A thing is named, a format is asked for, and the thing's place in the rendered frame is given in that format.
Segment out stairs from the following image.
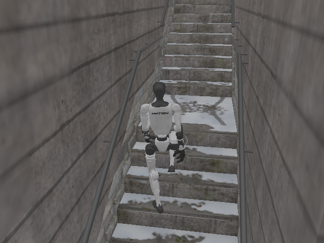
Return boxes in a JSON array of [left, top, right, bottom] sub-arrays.
[[159, 0, 232, 97], [109, 129, 239, 243]]

